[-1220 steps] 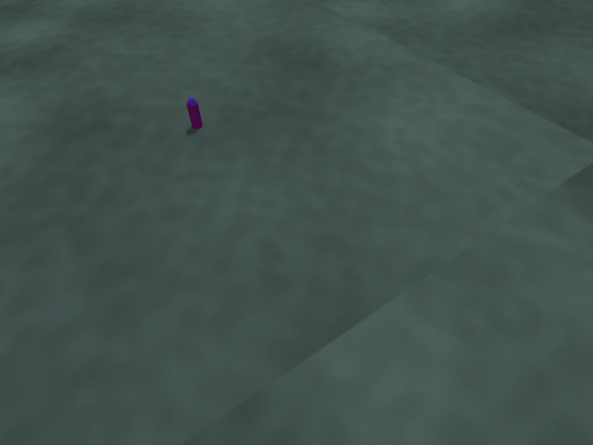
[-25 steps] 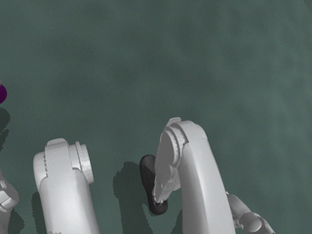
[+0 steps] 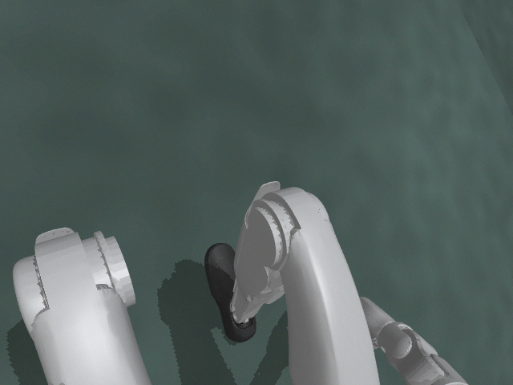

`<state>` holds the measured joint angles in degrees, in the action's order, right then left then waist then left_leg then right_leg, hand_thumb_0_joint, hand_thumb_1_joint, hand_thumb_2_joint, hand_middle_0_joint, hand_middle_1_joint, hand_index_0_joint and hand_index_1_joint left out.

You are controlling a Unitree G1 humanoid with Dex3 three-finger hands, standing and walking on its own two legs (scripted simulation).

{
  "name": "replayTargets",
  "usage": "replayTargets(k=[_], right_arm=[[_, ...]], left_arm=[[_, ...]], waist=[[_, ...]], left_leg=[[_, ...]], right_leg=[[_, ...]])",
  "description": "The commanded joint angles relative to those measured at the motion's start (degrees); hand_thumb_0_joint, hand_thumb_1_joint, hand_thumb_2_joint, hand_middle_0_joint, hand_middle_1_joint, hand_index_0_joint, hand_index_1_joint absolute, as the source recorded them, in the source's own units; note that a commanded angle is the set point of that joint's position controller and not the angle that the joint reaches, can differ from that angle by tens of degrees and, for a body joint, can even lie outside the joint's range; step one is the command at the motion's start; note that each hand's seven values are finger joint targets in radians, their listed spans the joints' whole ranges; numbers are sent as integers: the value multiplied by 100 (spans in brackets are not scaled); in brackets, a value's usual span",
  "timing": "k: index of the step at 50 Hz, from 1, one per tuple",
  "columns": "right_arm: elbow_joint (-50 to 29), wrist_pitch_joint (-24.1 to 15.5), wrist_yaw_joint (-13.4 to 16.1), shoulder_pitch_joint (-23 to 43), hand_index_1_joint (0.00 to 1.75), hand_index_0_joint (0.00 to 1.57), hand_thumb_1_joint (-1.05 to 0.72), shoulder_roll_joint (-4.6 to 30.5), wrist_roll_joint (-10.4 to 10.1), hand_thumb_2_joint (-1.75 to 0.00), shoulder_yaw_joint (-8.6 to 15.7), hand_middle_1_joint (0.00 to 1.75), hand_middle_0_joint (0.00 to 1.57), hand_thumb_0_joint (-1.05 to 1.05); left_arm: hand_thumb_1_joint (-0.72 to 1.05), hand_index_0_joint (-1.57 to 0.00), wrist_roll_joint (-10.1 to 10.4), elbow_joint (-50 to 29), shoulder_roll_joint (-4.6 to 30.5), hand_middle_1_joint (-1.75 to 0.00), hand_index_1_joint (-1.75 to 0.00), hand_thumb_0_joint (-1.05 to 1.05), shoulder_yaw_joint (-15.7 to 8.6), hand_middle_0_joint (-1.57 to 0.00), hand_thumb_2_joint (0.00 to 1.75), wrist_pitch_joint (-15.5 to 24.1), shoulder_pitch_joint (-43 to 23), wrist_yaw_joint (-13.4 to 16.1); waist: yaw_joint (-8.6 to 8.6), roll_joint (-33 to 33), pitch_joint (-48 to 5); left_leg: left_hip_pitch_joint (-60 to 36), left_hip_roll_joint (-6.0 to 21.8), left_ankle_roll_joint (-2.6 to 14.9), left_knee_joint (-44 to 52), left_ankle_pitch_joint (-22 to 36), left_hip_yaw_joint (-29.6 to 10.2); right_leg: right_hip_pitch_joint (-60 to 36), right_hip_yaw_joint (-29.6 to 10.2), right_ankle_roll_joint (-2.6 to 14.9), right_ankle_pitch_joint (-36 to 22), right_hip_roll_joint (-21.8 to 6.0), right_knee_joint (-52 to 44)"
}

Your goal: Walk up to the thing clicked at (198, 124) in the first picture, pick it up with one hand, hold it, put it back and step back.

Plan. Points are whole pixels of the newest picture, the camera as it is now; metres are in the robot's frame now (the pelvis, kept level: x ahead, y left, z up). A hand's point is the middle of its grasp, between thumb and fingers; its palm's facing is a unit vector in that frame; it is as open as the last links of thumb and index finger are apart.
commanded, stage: lower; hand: left
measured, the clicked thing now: out of the picture +0.45 +0.33 -0.16
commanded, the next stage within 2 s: loosen in 0.84 s
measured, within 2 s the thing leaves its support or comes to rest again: rests again in 1.06 s
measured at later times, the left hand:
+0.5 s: hand out of the picture +0.45 +0.34 -0.18, palm faces +0.52 -0.85 -0.01, open 9.2 cm
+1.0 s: hand out of the picture +0.45 +0.33 -0.19, palm faces +0.52 -0.85 -0.01, open 9.2 cm
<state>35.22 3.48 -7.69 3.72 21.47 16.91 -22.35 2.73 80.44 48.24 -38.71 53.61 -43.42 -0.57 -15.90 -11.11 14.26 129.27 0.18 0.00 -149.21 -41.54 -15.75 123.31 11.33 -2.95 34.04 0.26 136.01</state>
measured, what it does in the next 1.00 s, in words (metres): stands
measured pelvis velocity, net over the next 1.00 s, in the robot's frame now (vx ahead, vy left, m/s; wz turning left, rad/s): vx -0.01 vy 0.01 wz -0.05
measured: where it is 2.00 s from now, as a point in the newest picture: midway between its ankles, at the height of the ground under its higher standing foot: (177, 340)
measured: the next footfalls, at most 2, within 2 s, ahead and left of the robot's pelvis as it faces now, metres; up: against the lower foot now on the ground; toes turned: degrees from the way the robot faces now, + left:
none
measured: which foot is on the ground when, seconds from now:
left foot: down 0.00-1.00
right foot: down 0.00-1.00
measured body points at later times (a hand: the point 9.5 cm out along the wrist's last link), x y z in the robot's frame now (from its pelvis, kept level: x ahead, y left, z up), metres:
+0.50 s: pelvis -0.01 +0.01 +0.00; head +0.25 +0.17 +0.32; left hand +0.42 +0.38 -0.17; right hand +0.13 -0.26 -0.05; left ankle +0.07 +0.12 -0.26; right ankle +0.14 -0.12 -0.26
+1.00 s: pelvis -0.01 +0.01 -0.01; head +0.25 +0.19 +0.31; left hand +0.42 +0.38 -0.19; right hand +0.13 -0.25 -0.04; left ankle +0.07 +0.12 -0.26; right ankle +0.14 -0.12 -0.26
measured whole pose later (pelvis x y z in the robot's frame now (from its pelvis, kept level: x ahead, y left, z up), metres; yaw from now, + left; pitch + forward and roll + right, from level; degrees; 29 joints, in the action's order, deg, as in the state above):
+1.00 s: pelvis -0.01 +0.01 -0.01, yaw -3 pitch +15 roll -18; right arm 31.1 4.2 -6.9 9.0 22.1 20.2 -30.4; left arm 3.1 87.8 55.9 -37.1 58.7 -43.8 1.8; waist -16.4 -16.4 18.6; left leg 127.2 0.9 0.8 -152.0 -42.1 -20.1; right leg 119.7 14.6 -4.2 32.3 2.3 134.8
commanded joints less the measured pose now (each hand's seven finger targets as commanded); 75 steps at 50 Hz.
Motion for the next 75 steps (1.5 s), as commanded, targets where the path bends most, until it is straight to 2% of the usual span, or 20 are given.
replayTargets(k=[1,9,10,17,21,27,31,32,36,43,47,48,55,57,59,61,63,67,69,75], right_arm=[[-16,51,122,-626,30,20,-90,1966,60,-90,500,30,20,0],[-172,87,139,-375,30,20,-90,2041,140,-90,310,30,20,0],[-173,93,146,-288,30,20,-90,2055,153,-90,308,30,20,0],[-198,95,155,-209,30,20,-90,2114,227,-90,235,30,20,0],[-234,79,154,-168,30,20,-90,2123,231,-90,189,30,20,0],[-238,97,166,-82,30,20,-90,2121,262,-90,100,30,20,0],[-279,134,169,-31,30,20,-90,2132,289,-90,45,30,20,0],[-303,137,170,-9,30,20,-89,2140,288,-90,34,30,20,0],[-341,153,176,78,30,20,-90,2166,324,-90,7,30,20,0],[-375,150,187,116,30,20,-90,2193,354,-90,-49,30,20,0],[-374,132,194,160,30,20,-90,2191,354,-90,-107,30,20,0],[-376,137,197,171,30,20,-90,2215,350,-89,-102,30,20,0],[-410,156,191,192,30,20,-90,2202,371,-89,-148,30,20,0],[-388,163,195,184,30,20,-90,2240,378,-89,-144,30,20,0],[-434,172,199,263,30,20,-91,2224,369,-90,-153,30,20,0],[-446,173,202,256,30,20,-89,2217,373,-89,-162,30,20,0],[-403,152,196,220,30,20,-90,2190,387,-89,-169,30,20,0],[-389,145,214,213,30,20,-90,2187,398,-89,-174,30,20,0],[-383,139,218,244,30,20,-90,2195,387,-90,-156,30,20,0],[-445,187,213,252,30,20,-90,2220,353,-89,-160,30,20,0]], left_arm=[[30,-139,124,-845,1388,-147,-147,0,28,-137,131,600,-1328,-38],[32,-140,94,-666,1949,-148,-148,0,-250,-139,133,762,-1279,50],[30,-140,84,-768,2048,-147,-147,0,-274,-138,131,801,-1283,64],[29,-141,18,-689,1914,-148,-148,0,-78,-139,133,844,-1277,61],[29,-139,116,-540,1713,-145,-145,0,73,-137,130,855,-1351,53],[28,-139,81,-509,1880,-145,-145,0,121,-137,129,900,-1334,68],[27,-137,88,-457,2026,-143,-144,0,38,-136,129,936,-1370,143],[26,-137,104,-458,2119,-143,-144,0,-70,-136,129,945,-1258,175],[30,-139,36,-400,2132,-145,-145,0,-3,-137,130,1004,-1294,223],[27,-135,66,-318,2063,-141,-142,0,47,-134,127,1050,-1254,230],[28,-136,66,-251,2053,-140,-141,0,228,-135,126,1056,-1409,205],[31,-139,57,-221,2043,-138,-136,0,236,-136,118,1067,-1373,197],[-6,-120,75,-284,2223,-109,-106,0,98,-116,80,1095,-1280,248],[-8,-117,73,-220,2101,-104,-101,0,146,-113,75,1097,-1238,265],[-13,-106,63,-289,2218,-93,-92,0,131,-103,72,1102,-1255,262],[3,-118,90,-267,2231,-109,-108,0,72,-115,88,1084,-1200,287],[-7,-113,101,-261,2193,-100,-97,0,118,-110,72,1096,-1260,282],[-5,-96,132,-328,2152,-82,-79,0,145,-93,60,1110,-1287,252],[-11,-80,100,-269,2124,-70,-69,0,203,-77,58,1084,-1293,241],[-22,-62,103,-23,1994,-51,-51,0,279,-61,41,974,-1115,207]], waist=[[-436,2917,-3808],[-430,2960,-3559],[-355,3074,-3545],[-552,3272,-3411],[-658,3065,-3256],[-603,3137,-3258],[-607,3151,-3205],[-538,3142,-3224],[-633,3170,-3032],[-691,3161,-3124],[-777,3128,-2967],[-770,3119,-2895],[-640,3238,-3011],[-721,3310,-2933],[-662,3276,-2918],[-662,3197,-2865],[-706,3098,-2983],[-728,3086,-3076],[-733,3137,-2970],[-708,3067,-2735]], left_leg=[[-2524,315,-93,1771,1294,308],[-2304,349,-102,1804,979,236],[-2366,363,-113,1810,913,250],[-2690,440,-189,1868,1186,67],[-2516,427,-143,1794,1102,61],[-2623,456,-177,1813,1260,-17],[-2521,460,-169,1782,1212,5],[-2540,457,-164,1792,1192,11],[-2479,476,-163,1817,941,-21],[-2742,521,-196,1805,1255,-127],[-2576,511,-167,1781,1115,-117],[-2593,527,-185,1843,1054,-178],[-2712,533,-202,1843,1156,-169],[-2867,563,-245,1913,1248,-265],[-2740,544,-219,1855,1190,-200],[-2598,527,-179,1827,1107,-151],[-2564,514,-151,1731,1132,-94],[-2617,516,-145,1708,1192,-116],[-2683,543,-169,1760,1154,-158],[-2566,544,-181,1892,976,-207]], right_leg=[[-2101,459,328,-1172,263,-863],[-2193,561,322,-929,314,-869],[-2118,551,335,-875,321,-862],[-2024,667,323,-1110,328,-750],[-2037,697,296,-1105,344,-812],[-2114,741,295,-1185,356,-763],[-2171,740,303,-1150,394,-788],[-2228,752,305,-1136,403,-806],[-2101,781,296,-971,408,-821],[-2142,849,279,-1201,424,-766],[-2114,860,273,-1131,439,-814],[-2024,879,281,-1073,423,-785],[-2152,884,284,-1123,447,-787],[-2081,935,275,-1182,423,-736],[-2066,906,287,-1137,442,-768],[-2168,891,273,-1111,450,-823],[-2280,862,262,-1158,476,-884],[-2310,884,258,-1218,484,-880],[-2154,893,271,-1154,471,-841],[-2034,933,284,-982,457,-857]])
